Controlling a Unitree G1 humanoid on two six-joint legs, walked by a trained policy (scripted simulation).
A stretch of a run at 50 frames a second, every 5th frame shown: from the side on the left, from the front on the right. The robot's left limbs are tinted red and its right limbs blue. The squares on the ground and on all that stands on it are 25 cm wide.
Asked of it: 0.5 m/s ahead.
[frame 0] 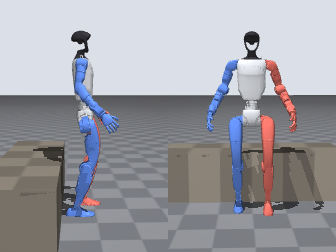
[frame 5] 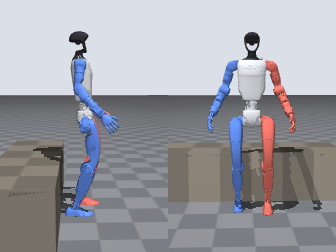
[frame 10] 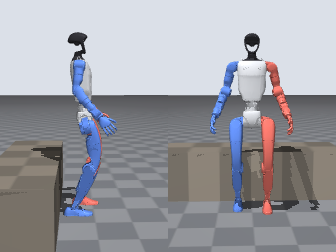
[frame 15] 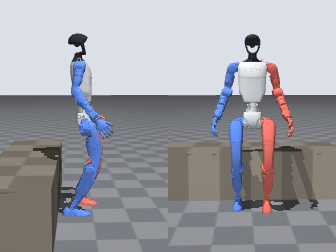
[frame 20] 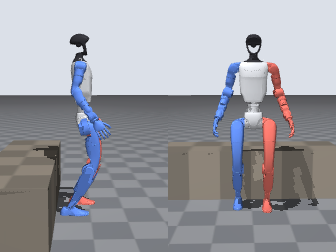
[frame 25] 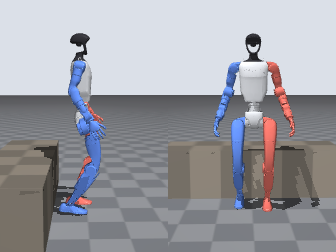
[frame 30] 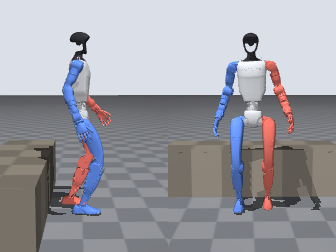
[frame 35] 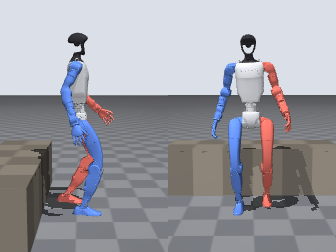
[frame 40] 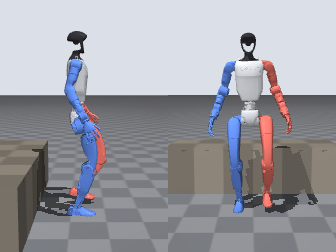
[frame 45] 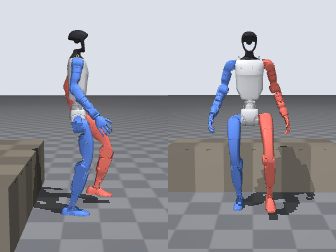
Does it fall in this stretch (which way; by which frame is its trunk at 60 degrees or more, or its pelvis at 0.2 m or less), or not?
no
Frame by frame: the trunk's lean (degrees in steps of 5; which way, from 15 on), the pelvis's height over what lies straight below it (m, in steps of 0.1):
0: 5, 0.8
5: 5, 0.8
10: 5, 0.8
15: 5, 0.8
20: 5, 0.8
25: 0, 0.8
30: 0, 0.8
35: 5, 0.8
40: 0, 0.8
45: 0, 0.8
